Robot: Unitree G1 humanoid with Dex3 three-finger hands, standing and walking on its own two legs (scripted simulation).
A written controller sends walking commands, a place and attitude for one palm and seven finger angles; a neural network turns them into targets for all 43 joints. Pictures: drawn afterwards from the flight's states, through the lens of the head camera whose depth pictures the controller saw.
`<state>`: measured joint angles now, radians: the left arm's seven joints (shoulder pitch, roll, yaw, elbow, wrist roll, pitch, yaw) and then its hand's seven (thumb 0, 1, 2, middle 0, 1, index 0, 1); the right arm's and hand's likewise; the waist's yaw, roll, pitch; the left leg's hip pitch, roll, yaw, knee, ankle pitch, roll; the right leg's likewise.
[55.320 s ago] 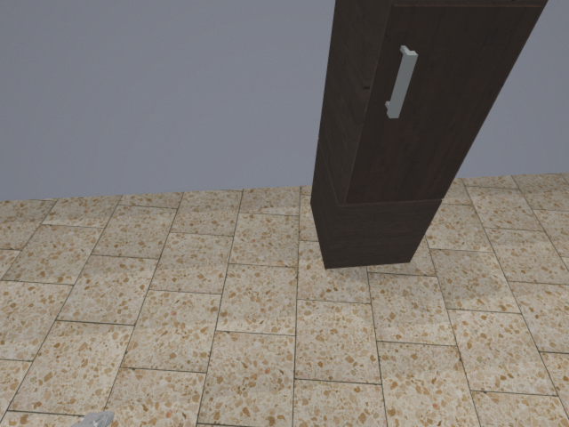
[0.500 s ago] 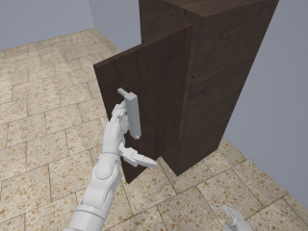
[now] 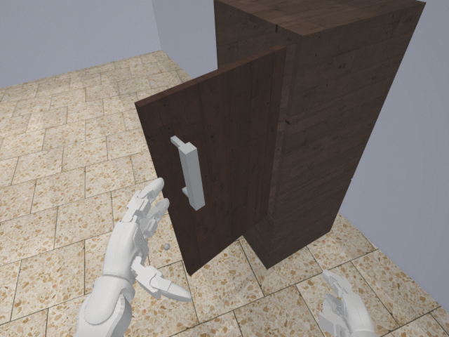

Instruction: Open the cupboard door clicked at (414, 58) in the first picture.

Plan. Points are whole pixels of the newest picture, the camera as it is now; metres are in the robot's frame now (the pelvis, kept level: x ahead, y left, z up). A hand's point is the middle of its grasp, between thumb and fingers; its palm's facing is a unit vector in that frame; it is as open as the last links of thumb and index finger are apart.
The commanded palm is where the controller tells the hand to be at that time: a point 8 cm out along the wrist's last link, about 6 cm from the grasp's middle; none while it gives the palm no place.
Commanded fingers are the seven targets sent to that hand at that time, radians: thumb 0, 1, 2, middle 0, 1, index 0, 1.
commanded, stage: slide the hand sideways off the handle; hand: left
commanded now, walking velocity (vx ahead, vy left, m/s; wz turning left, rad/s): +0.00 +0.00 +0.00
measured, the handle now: (187, 173) +0.39 +0.11 +0.11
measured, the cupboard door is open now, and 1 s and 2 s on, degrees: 100 100 100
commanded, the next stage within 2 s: draw the hand back to the body in 0.10 s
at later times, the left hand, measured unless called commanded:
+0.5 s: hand (133, 249) +0.22 +0.16 +0.12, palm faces +0.00 -1.00 -0.04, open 16.3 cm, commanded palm +0.19 +0.21 +0.13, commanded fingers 0.00 -0.50 0.30 -0.15 -0.30 -0.15 -0.30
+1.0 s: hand (70, 248) +0.20 +0.24 +0.14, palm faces +0.26 -0.92 -0.29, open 13.9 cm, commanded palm +0.16 +0.28 +0.16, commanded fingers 0.00 0.23 0.62 -0.18 -0.30 -0.18 -0.30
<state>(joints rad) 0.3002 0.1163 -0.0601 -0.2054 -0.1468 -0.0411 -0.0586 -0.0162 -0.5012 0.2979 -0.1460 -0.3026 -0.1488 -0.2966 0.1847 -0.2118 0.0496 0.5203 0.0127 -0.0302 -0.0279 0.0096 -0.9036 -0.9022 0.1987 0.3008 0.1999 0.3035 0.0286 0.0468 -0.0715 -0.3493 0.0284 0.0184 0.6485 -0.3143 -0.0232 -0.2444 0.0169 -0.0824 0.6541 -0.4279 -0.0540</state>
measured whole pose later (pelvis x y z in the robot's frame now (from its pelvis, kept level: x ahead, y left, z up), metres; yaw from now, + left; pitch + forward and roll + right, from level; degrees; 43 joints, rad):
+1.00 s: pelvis -0.01 +0.04 +0.02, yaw -1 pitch -3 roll -1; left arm 0.44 0.27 0.13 -0.37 -0.05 -0.08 0.09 -0.01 -0.10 0.47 -0.17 -0.30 -0.17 -0.30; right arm 0.18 -0.21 0.07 0.62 -0.01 -0.12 -0.08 0.01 -0.90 -0.90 0.20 0.30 0.20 0.30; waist 0.07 0.04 0.02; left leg -0.18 0.01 0.06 0.46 -0.22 0.02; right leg -0.06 0.00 -0.05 0.41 -0.29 -0.01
